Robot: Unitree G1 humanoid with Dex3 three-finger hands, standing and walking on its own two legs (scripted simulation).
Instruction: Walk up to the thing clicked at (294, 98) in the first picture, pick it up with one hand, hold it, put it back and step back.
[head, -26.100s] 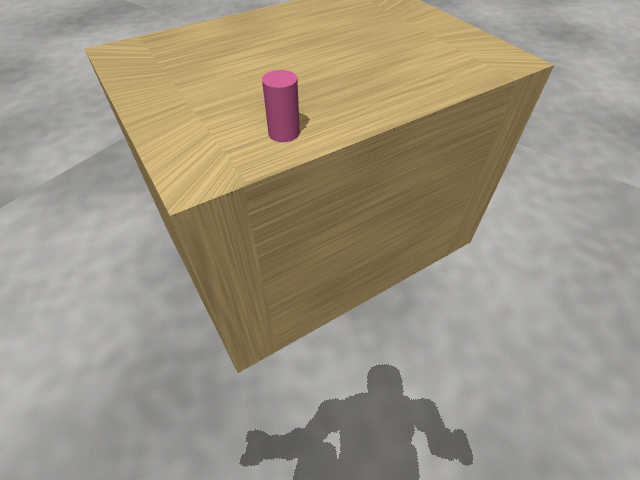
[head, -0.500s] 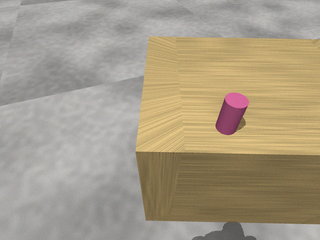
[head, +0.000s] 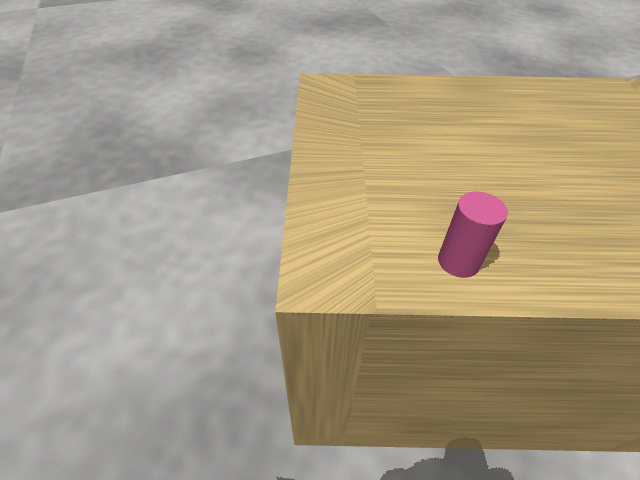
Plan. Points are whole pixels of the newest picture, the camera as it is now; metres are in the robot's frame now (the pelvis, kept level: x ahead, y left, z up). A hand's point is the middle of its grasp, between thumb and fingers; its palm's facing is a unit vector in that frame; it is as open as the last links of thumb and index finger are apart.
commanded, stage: home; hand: right
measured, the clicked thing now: (469, 236) +0.45 -0.22 +0.03
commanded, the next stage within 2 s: stand in 0.16 s
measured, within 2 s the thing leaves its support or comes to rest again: neither
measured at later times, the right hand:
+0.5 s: hand out of the picture +0.07 -0.25 -0.15, palm faces -0.05 +0.93 -0.36, open 14.7 cm
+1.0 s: hand out of the picture +0.08 -0.24 -0.16, palm faces -0.06 +0.93 -0.35, open 7.4 cm
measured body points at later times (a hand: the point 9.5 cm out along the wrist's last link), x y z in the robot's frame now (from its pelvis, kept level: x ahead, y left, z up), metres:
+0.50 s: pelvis +0.00 +0.01 +0.00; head +0.01 +0.01 +0.45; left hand +0.06 +0.31 -0.14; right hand +0.08 -0.30 -0.13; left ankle +0.01 +0.12 -0.75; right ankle -0.02 -0.12 -0.75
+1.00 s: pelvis +0.01 +0.01 +0.00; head +0.01 +0.01 +0.45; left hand +0.07 +0.31 -0.14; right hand +0.08 -0.29 -0.13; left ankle +0.01 +0.12 -0.75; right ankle -0.02 -0.12 -0.75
